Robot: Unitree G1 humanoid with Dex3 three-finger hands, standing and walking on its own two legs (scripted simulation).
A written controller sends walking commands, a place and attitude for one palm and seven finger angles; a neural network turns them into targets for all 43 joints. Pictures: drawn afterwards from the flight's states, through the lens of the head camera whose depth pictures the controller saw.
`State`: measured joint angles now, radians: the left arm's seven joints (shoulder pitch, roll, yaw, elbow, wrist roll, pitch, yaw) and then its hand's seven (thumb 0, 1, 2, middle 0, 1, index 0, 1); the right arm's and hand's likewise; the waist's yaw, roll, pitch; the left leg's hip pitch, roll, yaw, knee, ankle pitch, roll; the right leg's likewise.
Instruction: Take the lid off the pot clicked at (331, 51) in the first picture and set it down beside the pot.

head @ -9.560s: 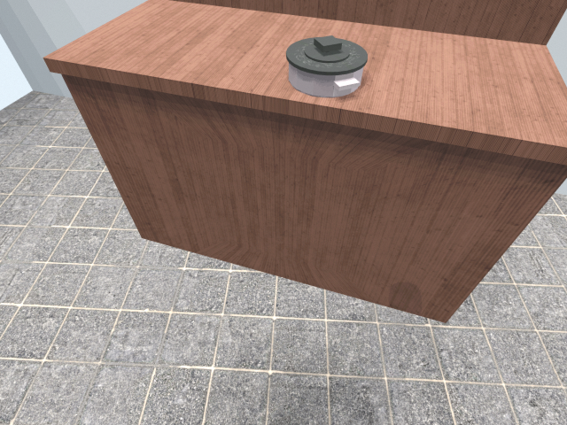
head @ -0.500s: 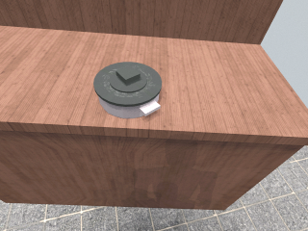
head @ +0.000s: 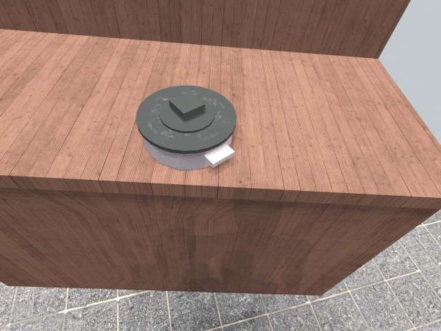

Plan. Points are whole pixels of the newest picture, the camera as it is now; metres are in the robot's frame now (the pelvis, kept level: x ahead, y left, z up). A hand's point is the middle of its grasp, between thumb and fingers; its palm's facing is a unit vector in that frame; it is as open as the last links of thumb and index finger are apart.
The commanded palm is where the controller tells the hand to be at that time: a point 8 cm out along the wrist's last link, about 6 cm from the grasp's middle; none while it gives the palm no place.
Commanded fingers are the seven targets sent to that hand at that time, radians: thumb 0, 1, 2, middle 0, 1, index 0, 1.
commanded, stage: look again from close up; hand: left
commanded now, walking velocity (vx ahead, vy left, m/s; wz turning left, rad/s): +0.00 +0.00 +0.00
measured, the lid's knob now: (187, 105) +0.47 +0.11 +0.16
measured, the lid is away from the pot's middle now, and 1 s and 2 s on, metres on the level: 0.00 0.00 0.00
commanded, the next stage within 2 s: lift the closed hand beside the body in 0.18 s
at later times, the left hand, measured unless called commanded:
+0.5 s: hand (116, 321) +0.14 +0.19 -0.05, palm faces +0.19 -0.94 -0.27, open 6.4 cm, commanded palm +0.09 +0.23 +0.00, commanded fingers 0.00 0.90 0.90 -0.73 -0.88 -0.73 -0.88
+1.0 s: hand (92, 306) +0.14 +0.18 +0.09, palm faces +0.36 -0.82 -0.44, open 3.1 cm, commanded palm +0.08 +0.22 +0.14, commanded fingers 0.00 0.90 0.90 -1.30 -1.50 -1.30 -1.50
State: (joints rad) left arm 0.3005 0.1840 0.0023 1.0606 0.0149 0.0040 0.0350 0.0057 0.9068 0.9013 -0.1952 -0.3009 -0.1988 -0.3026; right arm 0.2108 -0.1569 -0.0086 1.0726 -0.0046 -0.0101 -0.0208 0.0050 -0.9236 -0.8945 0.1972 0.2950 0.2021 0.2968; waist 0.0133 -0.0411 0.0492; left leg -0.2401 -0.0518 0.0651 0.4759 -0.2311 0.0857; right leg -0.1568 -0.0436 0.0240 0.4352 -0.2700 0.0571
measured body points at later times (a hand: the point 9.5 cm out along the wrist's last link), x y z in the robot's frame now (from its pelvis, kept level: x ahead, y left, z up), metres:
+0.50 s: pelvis +0.00 -0.01 +0.00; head -0.02 -0.01 +0.45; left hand +0.13 +0.23 -0.03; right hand +0.13 -0.23 -0.10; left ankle +0.02 +0.06 -0.74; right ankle -0.02 -0.16 -0.74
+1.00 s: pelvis +0.01 -0.07 +0.00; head -0.01 -0.09 +0.45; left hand +0.11 +0.22 +0.12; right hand +0.22 -0.26 -0.07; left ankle +0.02 +0.06 -0.74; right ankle -0.02 -0.16 -0.74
